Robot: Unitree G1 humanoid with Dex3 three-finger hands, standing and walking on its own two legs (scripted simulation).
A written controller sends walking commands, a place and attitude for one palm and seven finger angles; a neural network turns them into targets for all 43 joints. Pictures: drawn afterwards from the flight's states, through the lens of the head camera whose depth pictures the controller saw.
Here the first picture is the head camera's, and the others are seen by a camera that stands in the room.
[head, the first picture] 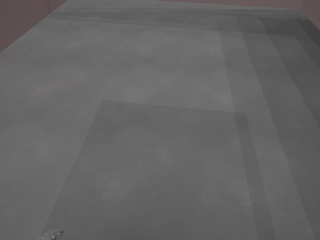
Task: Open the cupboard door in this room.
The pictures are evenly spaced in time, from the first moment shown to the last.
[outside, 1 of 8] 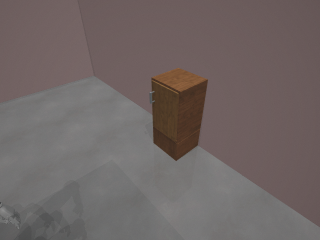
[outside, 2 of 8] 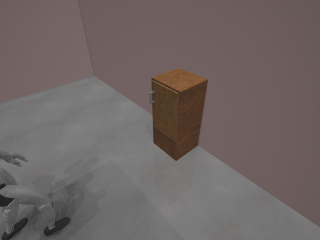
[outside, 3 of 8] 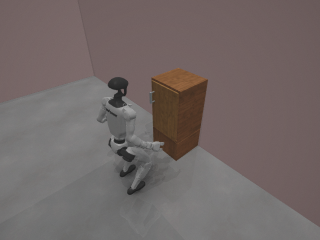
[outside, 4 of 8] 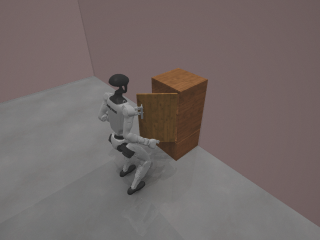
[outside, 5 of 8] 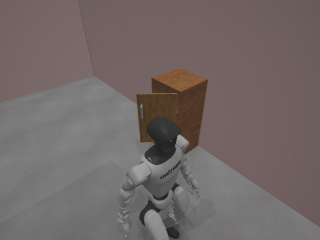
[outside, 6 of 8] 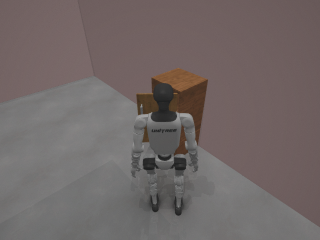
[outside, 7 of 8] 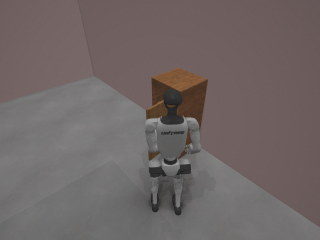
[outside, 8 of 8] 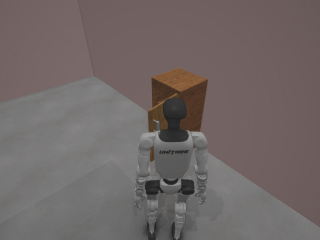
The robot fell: no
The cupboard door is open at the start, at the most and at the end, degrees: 0 100 98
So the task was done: yes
